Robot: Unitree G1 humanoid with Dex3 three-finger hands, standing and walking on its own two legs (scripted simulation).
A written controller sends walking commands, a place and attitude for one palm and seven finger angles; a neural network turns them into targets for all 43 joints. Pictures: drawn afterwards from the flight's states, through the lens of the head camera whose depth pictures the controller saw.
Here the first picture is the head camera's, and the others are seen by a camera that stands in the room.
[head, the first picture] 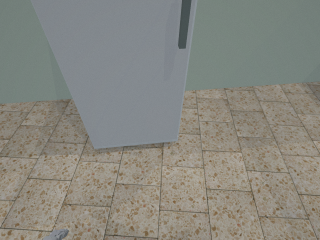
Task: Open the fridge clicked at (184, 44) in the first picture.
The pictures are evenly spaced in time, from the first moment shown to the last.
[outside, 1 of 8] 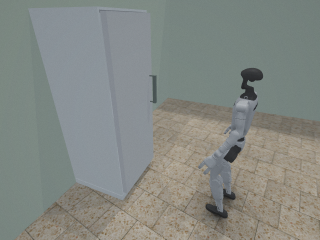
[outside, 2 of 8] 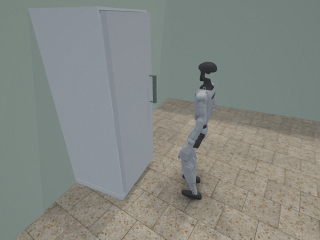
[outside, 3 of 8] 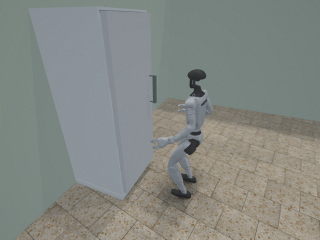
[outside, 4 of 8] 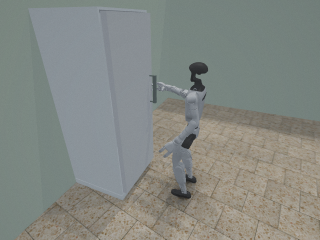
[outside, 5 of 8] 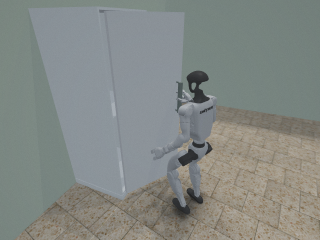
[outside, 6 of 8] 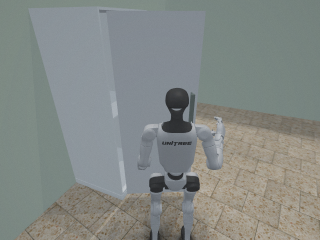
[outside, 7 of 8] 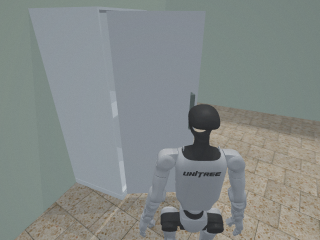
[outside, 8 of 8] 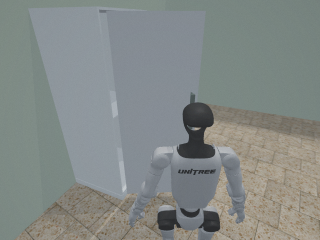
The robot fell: no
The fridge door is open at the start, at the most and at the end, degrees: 0 69 64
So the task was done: yes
